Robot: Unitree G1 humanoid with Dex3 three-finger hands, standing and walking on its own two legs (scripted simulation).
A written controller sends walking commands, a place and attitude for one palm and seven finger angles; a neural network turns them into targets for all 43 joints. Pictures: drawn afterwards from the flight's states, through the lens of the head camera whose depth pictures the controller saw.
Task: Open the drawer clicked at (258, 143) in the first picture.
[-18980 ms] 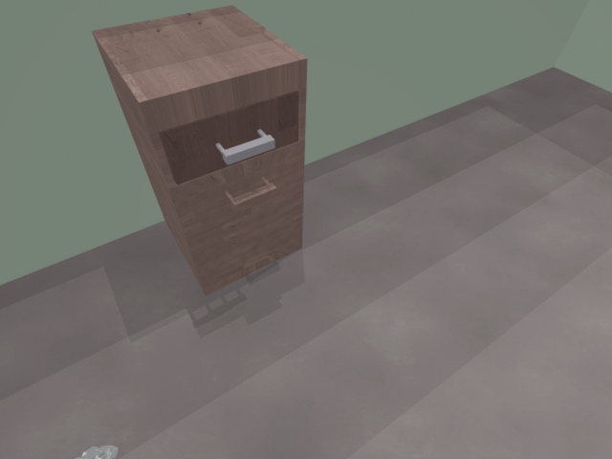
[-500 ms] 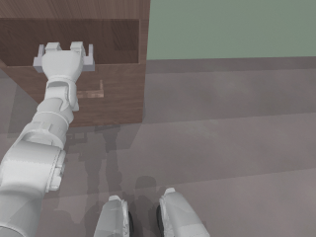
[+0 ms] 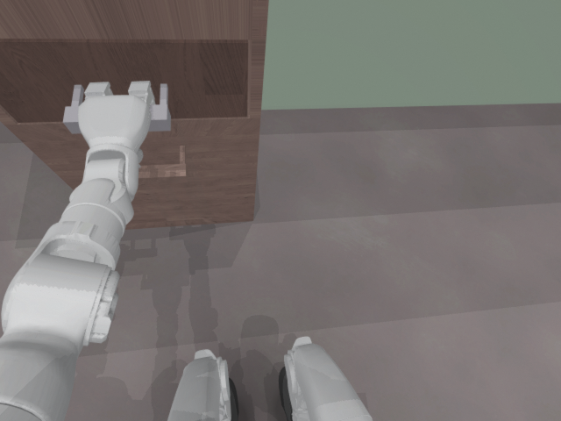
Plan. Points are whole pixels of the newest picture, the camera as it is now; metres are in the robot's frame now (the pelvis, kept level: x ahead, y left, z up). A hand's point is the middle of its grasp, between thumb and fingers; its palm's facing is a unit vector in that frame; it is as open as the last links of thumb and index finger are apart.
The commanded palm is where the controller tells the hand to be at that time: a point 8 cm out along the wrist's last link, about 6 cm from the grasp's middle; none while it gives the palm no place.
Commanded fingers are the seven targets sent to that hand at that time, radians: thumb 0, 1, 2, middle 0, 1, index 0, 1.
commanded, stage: close the thumb around the handle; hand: left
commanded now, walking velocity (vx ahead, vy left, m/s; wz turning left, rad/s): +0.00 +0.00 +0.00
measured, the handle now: (120, 105) +0.59 +0.18 -0.01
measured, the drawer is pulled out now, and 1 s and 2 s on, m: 0.00 0.05 0.16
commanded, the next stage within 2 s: pull the drawer open in 0.26 s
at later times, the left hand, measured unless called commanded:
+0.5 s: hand (129, 143) +0.53 +0.17 -0.03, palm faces -0.06 +0.00 -1.00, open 6.2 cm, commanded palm +0.51 +0.15 +0.02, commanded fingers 0.00 0.90 0.90 -0.40 -1.35 -0.40 -1.35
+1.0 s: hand (127, 172) +0.48 +0.17 -0.03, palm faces -0.06 -0.04 -1.00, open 6.2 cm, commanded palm +0.45 +0.16 +0.02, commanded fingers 0.00 0.90 0.90 -0.40 -1.35 -0.40 -1.35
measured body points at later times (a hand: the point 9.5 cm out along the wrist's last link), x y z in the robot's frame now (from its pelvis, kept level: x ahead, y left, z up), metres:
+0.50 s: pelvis +0.00 +0.00 +0.00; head +0.17 +0.01 +0.41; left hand +0.53 +0.17 +0.02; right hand -0.01 -0.27 -0.12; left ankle +0.02 +0.09 -0.62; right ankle +0.02 -0.11 -0.62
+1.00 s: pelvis +0.02 +0.00 +0.02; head +0.16 +0.00 +0.45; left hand +0.48 +0.17 +0.02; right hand +0.06 -0.27 -0.11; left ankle +0.02 +0.09 -0.62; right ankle +0.02 -0.11 -0.62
